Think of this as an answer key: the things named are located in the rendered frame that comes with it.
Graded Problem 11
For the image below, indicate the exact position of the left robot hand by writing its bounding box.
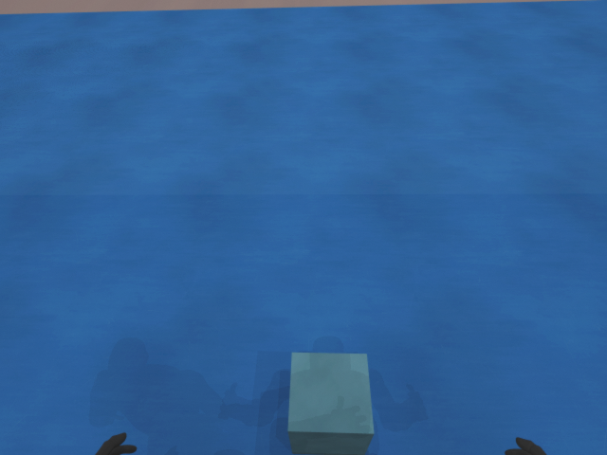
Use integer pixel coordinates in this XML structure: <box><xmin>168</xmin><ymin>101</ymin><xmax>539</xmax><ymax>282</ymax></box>
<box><xmin>95</xmin><ymin>432</ymin><xmax>137</xmax><ymax>455</ymax></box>

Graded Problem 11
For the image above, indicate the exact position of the carton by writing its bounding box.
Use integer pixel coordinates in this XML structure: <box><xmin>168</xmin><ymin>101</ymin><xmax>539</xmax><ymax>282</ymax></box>
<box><xmin>287</xmin><ymin>353</ymin><xmax>375</xmax><ymax>455</ymax></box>

